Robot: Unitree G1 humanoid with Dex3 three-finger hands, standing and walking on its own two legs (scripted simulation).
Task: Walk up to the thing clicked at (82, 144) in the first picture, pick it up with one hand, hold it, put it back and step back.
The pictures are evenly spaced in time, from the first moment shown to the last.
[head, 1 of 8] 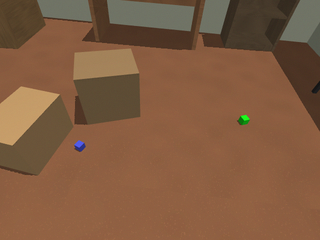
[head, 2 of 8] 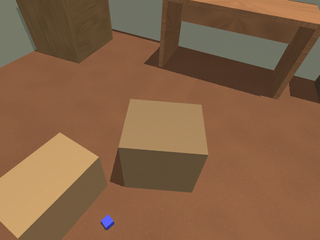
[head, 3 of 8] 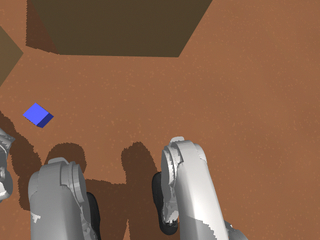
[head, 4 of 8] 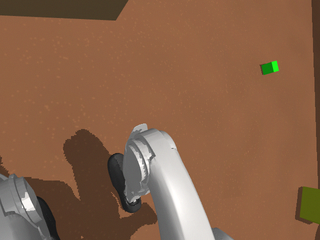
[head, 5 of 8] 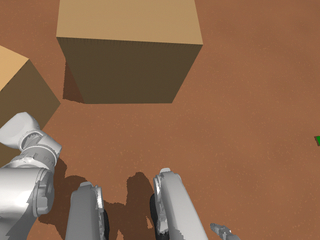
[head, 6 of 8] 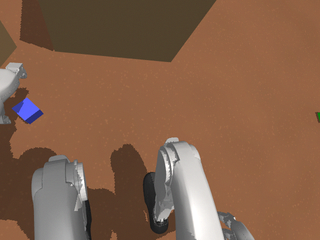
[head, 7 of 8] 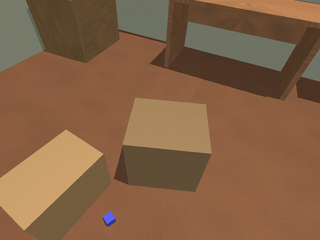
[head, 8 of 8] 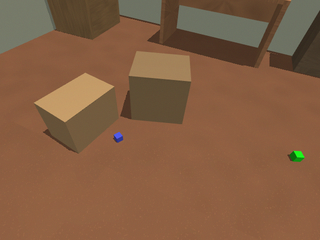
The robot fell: no
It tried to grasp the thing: yes
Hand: left
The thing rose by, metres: 0.67
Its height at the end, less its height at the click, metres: +0.00
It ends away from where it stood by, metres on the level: 0.01
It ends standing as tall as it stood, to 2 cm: yes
